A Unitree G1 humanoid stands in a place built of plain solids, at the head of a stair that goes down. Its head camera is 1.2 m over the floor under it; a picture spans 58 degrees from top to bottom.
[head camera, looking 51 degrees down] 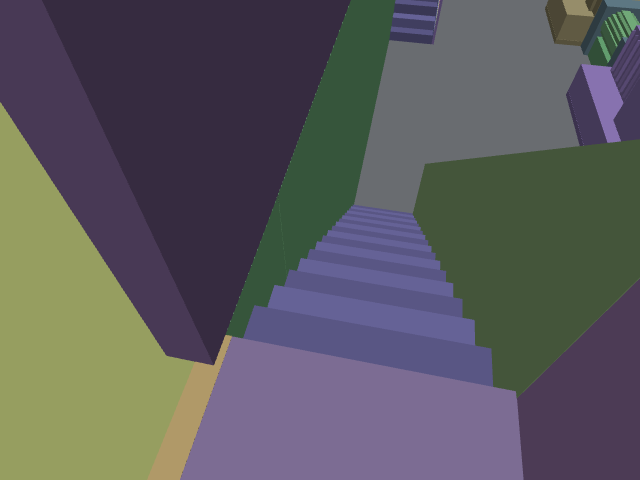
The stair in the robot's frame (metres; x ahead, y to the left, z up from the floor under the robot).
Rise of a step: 0.19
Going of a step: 0.22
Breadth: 0.85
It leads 12 degrees to the right of straight ahead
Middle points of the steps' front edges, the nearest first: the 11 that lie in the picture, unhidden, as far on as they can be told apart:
0.52 -0.13 0.00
0.73 -0.17 -0.19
0.95 -0.22 -0.38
1.16 -0.26 -0.58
1.38 -0.31 -0.77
1.59 -0.35 -0.96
1.81 -0.40 -1.15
2.03 -0.44 -1.34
2.24 -0.48 -1.54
2.46 -0.53 -1.73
2.67 -0.57 -1.92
